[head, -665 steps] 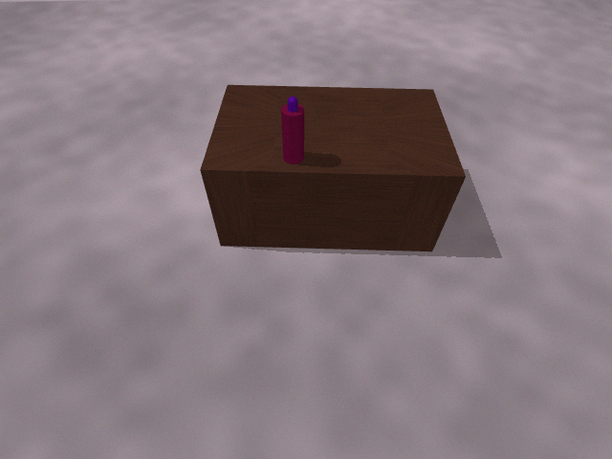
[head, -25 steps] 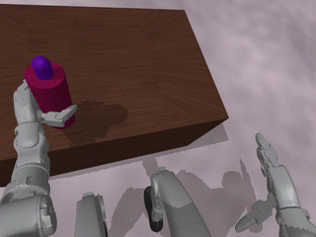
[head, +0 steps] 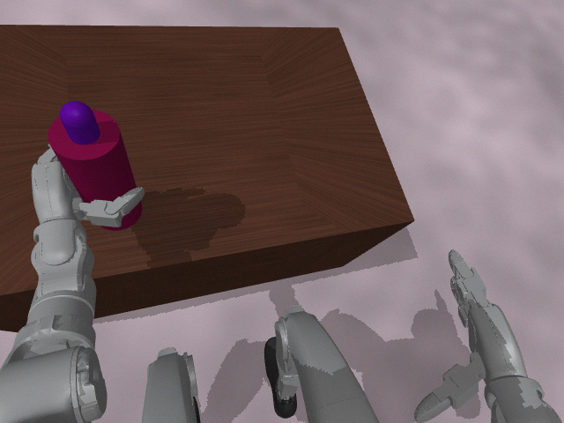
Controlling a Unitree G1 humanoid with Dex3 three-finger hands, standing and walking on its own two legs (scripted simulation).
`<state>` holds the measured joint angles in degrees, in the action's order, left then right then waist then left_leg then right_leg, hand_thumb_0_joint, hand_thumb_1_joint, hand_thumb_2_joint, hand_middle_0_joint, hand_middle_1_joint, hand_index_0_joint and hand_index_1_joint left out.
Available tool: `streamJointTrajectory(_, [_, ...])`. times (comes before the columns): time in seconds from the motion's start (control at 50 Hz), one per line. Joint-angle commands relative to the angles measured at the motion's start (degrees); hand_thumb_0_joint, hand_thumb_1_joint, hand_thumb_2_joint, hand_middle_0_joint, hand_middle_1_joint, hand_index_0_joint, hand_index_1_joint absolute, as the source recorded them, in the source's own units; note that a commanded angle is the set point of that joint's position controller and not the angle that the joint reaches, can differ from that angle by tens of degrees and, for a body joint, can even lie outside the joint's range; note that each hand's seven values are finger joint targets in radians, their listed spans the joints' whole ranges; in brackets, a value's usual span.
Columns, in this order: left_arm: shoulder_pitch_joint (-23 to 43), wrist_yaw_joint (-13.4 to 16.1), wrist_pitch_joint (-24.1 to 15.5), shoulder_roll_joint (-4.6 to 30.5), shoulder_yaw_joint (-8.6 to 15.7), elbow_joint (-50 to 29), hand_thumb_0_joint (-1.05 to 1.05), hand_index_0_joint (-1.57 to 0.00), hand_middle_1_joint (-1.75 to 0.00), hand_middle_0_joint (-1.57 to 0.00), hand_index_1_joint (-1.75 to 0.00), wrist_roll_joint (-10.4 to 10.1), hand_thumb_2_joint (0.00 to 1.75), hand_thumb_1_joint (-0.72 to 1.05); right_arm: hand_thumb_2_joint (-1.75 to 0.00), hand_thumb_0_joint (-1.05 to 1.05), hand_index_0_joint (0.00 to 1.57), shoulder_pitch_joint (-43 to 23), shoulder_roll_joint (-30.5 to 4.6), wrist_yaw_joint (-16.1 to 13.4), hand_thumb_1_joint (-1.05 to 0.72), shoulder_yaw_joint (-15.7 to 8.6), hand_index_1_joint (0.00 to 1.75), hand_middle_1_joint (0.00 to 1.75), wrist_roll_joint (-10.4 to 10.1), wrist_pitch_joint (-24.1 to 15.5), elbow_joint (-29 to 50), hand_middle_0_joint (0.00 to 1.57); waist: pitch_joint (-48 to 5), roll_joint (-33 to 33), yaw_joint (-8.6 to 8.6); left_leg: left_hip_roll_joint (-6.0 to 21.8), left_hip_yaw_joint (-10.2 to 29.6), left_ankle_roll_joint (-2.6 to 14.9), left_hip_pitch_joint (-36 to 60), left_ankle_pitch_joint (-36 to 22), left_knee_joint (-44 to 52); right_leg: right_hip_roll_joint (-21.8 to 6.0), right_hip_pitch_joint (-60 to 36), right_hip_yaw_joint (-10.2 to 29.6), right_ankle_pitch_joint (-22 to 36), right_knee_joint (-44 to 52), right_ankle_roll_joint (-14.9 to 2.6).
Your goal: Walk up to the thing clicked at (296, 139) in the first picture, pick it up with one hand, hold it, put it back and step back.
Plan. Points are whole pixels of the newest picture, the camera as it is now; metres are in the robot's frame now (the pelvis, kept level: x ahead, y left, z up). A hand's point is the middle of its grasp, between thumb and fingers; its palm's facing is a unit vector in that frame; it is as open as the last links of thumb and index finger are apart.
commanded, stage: lift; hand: left
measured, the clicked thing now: (100, 169) +0.48 +0.15 -0.02
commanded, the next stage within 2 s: hold in 1.40 s
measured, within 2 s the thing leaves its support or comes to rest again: neither
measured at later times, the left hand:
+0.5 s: hand (90, 194) +0.42 +0.16 +0.03, palm faces +0.06 -1.00 -0.04, open 10.0 cm
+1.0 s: hand (59, 205) +0.38 +0.17 +0.10, palm faces +0.07 -1.00 -0.03, open 10.0 cm
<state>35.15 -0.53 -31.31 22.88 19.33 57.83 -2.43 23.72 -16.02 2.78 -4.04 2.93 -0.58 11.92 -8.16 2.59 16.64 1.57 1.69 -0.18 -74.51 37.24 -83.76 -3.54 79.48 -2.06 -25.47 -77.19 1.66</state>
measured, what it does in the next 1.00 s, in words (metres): rises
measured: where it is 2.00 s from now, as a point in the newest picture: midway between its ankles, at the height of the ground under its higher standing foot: (238, 420)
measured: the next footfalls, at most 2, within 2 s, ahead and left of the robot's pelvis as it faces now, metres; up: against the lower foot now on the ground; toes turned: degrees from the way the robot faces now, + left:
none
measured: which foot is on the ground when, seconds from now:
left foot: down 0.00-1.00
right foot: down 0.00-1.00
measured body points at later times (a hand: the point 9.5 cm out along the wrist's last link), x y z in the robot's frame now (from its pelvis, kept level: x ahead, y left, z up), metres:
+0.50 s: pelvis +0.01 +0.00 +0.04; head +0.13 +0.04 +0.47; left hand +0.41 +0.21 +0.03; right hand +0.17 -0.27 +0.07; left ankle +0.01 +0.12 -0.58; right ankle +0.09 -0.14 -0.58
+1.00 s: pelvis +0.02 +0.00 +0.08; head +0.10 +0.03 +0.52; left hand +0.37 +0.22 +0.10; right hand +0.18 -0.26 +0.08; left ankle +0.01 +0.12 -0.58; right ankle +0.09 -0.14 -0.58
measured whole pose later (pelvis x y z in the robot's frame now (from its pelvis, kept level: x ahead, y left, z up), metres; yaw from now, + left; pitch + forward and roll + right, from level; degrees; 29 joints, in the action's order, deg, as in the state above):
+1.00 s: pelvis +0.02 +0.00 +0.08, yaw +0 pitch +15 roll -1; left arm 10.7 -1.4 -18.9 12.8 8.5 27.5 -7.4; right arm 25.7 -13.9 -1.8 -4.5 0.1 0.7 -0.1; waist -5.7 1.8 4.8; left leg 0.9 -0.7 0.3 -45.3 31.3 -62.0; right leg -3.7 51.3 -0.7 -21.3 -58.1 2.3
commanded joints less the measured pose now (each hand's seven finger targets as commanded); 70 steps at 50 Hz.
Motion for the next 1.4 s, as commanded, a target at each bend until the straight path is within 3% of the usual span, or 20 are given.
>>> streamJointTrajectory(0.0, [27.4, 0.2, -7.4, 11.9, 1.5, -19.8, 0.00, -1.26, -1.39, -1.22, -1.39, -1.8, 1.26, 0.17, -0.05, 0.00, 0.05, 3.0, -10.8, -1.7, 0.55, -8.3, 0.05, 0.05, -0.1, -2.8, 9.0, 0.05, -37.8, -17.8, -1.50, -1.9, 1.1, -1.00, 22.6, -26.6, 12.7, 3.0, -24.5, 0.5, 18.0, 6.0, -3.58])
streamJointTrajectory(0.02, [28.8, 0.2, -7.7, 13.7, 2.3, -23.4, 0.00, -1.26, -1.40, -1.23, -1.39, -1.5, 1.26, 0.17, -0.05, 0.00, 0.05, 2.9, -11.2, -1.8, 0.55, -8.9, 0.05, 0.05, -0.1, -2.8, 10.3, 0.05, -40.0, -18.4, -1.64, -2.0, 0.9, -1.08, 23.2, -25.9, 13.0, 2.9, -26.1, 0.6, 17.6, 6.1, -3.52])
streamJointTrajectory(0.06, [24.6, -0.3, -6.8, 10.4, 0.3, -22.0, 0.00, -1.27, -1.41, -1.23, -1.40, -2.0, 1.27, 0.18, -0.05, 0.00, 0.05, 4.2, -10.7, -1.9, 0.55, -8.9, 0.05, 0.05, -0.4, -2.5, 9.4, 0.05, -38.2, -18.1, -1.75, -1.9, 1.1, -1.31, 24.2, -26.9, 13.8, 3.0, -26.4, 0.4, 18.3, 6.3, -3.72])
streamJointTrajectory(0.16, [22.9, -0.1, -5.8, 9.7, 0.5, -25.3, 0.00, -1.28, -1.42, -1.24, -1.41, -2.8, 1.28, 0.18, -0.05, 0.00, 0.05, 3.0, -10.4, -2.2, 0.55, -8.9, 0.05, 0.05, -0.6, -2.6, 9.1, 0.05, -36.9, -16.7, -3.42, -2.2, 0.6, -1.09, 24.2, -23.4, 15.9, 2.8, -28.8, 0.6, 15.9, 8.7, -3.31])
streamJointTrajectory(0.22, [20.5, -0.2, -5.1, 7.4, -1.2, -26.2, 0.00, -1.27, -1.43, -1.23, -1.41, -3.0, 1.29, 0.19, -0.05, 0.00, 0.05, 3.3, -9.7, -2.4, 0.55, -8.8, 0.05, 0.05, -0.7, -2.6, 8.5, 0.05, -34.6, -16.0, -3.75, -2.1, 0.6, -1.25, 25.5, -23.1, 17.3, 3.0, -28.8, 0.2, 15.3, 9.9, -3.36])
streamJointTrajectory(0.38, [15.5, 0.2, -3.6, 6.9, -0.7, -34.3, 0.00, -1.27, -1.43, -1.23, -1.42, -4.0, 1.31, 0.19, -0.05, 0.00, 0.05, 4.3, -8.7, -3.0, 0.56, -8.5, 0.05, 0.05, -1.0, -2.1, 5.3, 0.05, -32.0, -14.4, -7.27, -2.5, 0.0, -1.29, 27.6, -22.9, 21.0, 2.7, -33.5, 0.6, 15.3, 12.9, -3.15])
streamJointTrajectory(0.44, [9.8, -0.3, -2.2, 2.2, -3.6, -34.3, 0.00, -1.27, -1.44, -1.23, -1.43, -4.7, 1.32, 0.18, -0.05, 0.00, 0.05, 4.3, -8.4, -3.5, 0.56, -8.2, 0.05, 0.05, -1.2, -2.2, 7.1, 0.05, -30.9, -9.3, -6.84, -2.6, -0.7, -0.56, 27.1, -20.8, 22.2, 2.7, -38.1, 0.9, 15.3, 15.9, -2.51])
streamJointTrajectory(0.48, [11.9, 0.0, -1.8, 4.7, -2.6, -40.6, 0.00, -1.26, -1.45, -1.23, -1.45, -4.8, 1.35, 0.18, -0.05, 0.00, 0.05, 4.8, -7.6, -3.7, 0.56, -7.3, 0.05, 0.05, -1.5, -2.1, 4.9, 0.05, -29.7, -11.4, -8.53, -2.8, -0.9, -0.65, 28.9, -20.2, 23.5, 2.5, -37.9, 1.1, 14.4, 16.7, -2.56])
streamJointTrajectory(0.54, [6.0, 0.0, 0.1, -0.3, -5.4, -39.3, 0.00, -1.28, -1.44, -1.25, -1.44, -5.2, 1.33, 0.19, -0.05, 0.00, 0.05, 3.9, -7.5, -4.2, 0.56, -7.4, 0.05, 0.05, -1.7, -2.1, 5.6, 0.05, -27.6, -7.5, -8.44, -2.5, -0.8, -0.54, 29.5, -20.3, 25.1, 2.7, -39.0, 0.7, 14.7, 18.1, -2.36])
streamJointTrajectory(0.6, [6.0, 0.0, 0.8, 1.1, -5.1, -42.6, 0.00, -1.26, -1.43, -1.22, -1.43, -5.4, 1.32, 0.17, -0.05, 0.00, 0.05, 3.9, -7.5, -4.6, 0.57, -7.4, 0.05, 0.05, -1.9, -1.6, 2.7, 0.05, -25.1, -8.4, -9.78, -2.6, -1.0, -0.74, 31.1, -20.9, 26.8, 2.6, -39.1, 0.6, 14.6, 19.3, -2.43])
streamJointTrajectory(0.68, [2.9, -0.3, 2.2, -1.2, -6.6, -43.4, 0.00, -1.27, -1.44, -1.23, -1.43, -6.0, 1.33, 0.21, -0.04, 0.00, 0.05, 4.9, -6.9, -5.1, 0.57, -7.1, 0.05, 0.05, -2.3, -1.6, 1.2, 0.05, -23.3, -7.2, -9.71, -2.4, -1.1, -0.73, 32.7, -20.8, 28.6, 2.4, -40.9, 0.7, 14.4, 20.9, -2.43])
streamJointTrajectory(0.72, [3.6, -0.4, 2.4, -0.3, -6.1, -46.9, 0.00, -1.26, -1.43, -1.22, -1.42, -6.4, 1.33, 0.20, -0.04, 0.00, 0.05, 3.9, -6.6, -5.1, 0.57, -6.1, 0.05, 0.05, -2.4, -1.6, 1.1, 0.05, -23.1, -7.5, -10.94, -2.4, -0.9, -0.89, 34.1, -22.3, 29.5, 2.4, -41.4, 0.6, 15.3, 21.2, -2.48])
streamJointTrajectory(0.8, [0.4, -0.8, 3.8, -1.0, -6.6, -48.0, 0.00, -1.25, -1.42, -1.21, -1.41, -6.6, 1.32, 0.19, -0.04, 0.00, 0.05, 6.1, -5.7, -5.3, 0.57, -5.6, 0.05, 0.05, -2.5, -1.3, -2.4, 0.05, -21.9, -6.5, -11.35, -2.5, -1.6, -0.55, 35.0, -23.1, 30.5, 2.1, -44.1, 1.0, 16.9, 22.8, -2.28])
streamJointTrajectory(0.9, [-0.6, -0.9, 4.8, -2.9, -8.2, -50.5, 0.00, -1.25, -1.42, -1.21, -1.41, -7.1, 1.31, 0.18, -0.04, 0.00, 0.05, 2.3, -6.2, -5.6, 0.57, -5.1, 0.05, 0.05, -2.7, -2.2, -0.8, 0.05, -20.5, -6.6, -12.11, -2.1, -1.1, -1.03, 37.7, -22.8, 33.0, 2.4, -43.5, 0.5, 15.3, 24.3, -2.44])
streamJointTrajectory(0.94, [-2.2, -0.5, 5.2, -0.5, -6.4, -50.9, 0.00, -1.25, -1.42, -1.21, -1.42, -6.8, 1.31, 0.18, -0.05, 0.00, 0.05, 3.7, -6.4, -5.9, 0.56, -6.0, 0.05, 0.05, -2.8, -1.8, -3.6, 0.05, -20.7, -6.6, -12.56, -2.2, -1.4, -0.77, 37.9, -22.6, 33.3, 2.1, -45.5, 0.8, 15.5, 24.9, -2.38])
streamJointTrajectory(1.0, [-2.8, -0.5, 5.3, -2.7, -7.4, -53.6, 0.00, -1.26, -1.43, -1.22, -1.42, -7.7, 1.32, 0.18, -0.05, 0.00, 0.05, 2.4, -5.9, -5.6, 0.56, -5.4, 0.05, 0.05, -2.9, -2.2, -2.8, 0.05, -20.7, -7.0, -13.11, -2.1, -1.0, -1.22, 39.2, -24.8, 34.3, 2.3, -45.9, 0.3, 16.7, 24.8, -2.56])
streamJointTrajectory(1.08, [-4.7, -0.6, 6.5, -3.7, -8.2, -52.7, 0.00, -1.25, -1.42, -1.21, -1.40, -7.5, 1.30, 0.19, -0.05, 0.00, 0.05, 3.8, -5.4, -5.6, 0.56, -5.1, 0.05, 0.05, -2.9, -1.8, -6.0, 0.05, -18.5, -6.8, -13.34, -1.7, -0.9, -1.57, 39.5, -27.1, 35.2, 2.3, -45.8, 0.2, 17.8, 25.3, -2.72])
streamJointTrajectory(1.14, [-5.2, -0.5, 6.8, -2.7, -7.5, -54.5, 0.00, -1.27, -1.42, -1.23, -1.40, -7.5, 1.29, 0.21, -0.04, 0.00, 0.05, 2.5, -6.3, -5.8, 0.56, -5.6, 0.05, 0.05, -3.1, -2.3, -2.7, 0.05, -21.3, -5.9, -13.05, -1.7, -1.2, -1.36, 41.2, -28.3, 35.2, 2.2, -48.4, 0.4, 19.3, 25.8, -2.67])
streamJointTrajectory(1.36, [-6.6, -0.8, 7.8, -4.2, -8.8, -59.3, 0.00, -1.28, -1.43, -1.24, -1.42, -7.9, 1.30, 0.19, -0.05, 0.00, 0.05, 2.6, -4.9, -5.9, 0.55, -4.7, 0.05, 0.05, -3.4, -3.1, -3.7, 0.05, -18.8, -5.4, -13.18, -2.2, -2.0, -0.87, 41.8, -25.9, 36.9, 2.1, -51.0, 0.8, 18.3, 28.5, -2.27])
streamJointTrajectory(1.38, [-7.4, -0.8, 8.0, -2.7, -7.4, -58.6, 0.00, -1.28, -1.43, -1.25, -1.43, -8.0, 1.31, 0.20, -0.05, 0.00, 0.05, 2.8, -5.1, -6.0, 0.55, -4.9, 0.05, 0.05, -3.4, -3.1, -5.0, 0.05, -19.4, -5.6, -13.65, -2.4, -2.1, -0.69, 41.9, -26.2, 36.5, 1.9, -52.1, 1.0, 19.0, 28.6, -2.17])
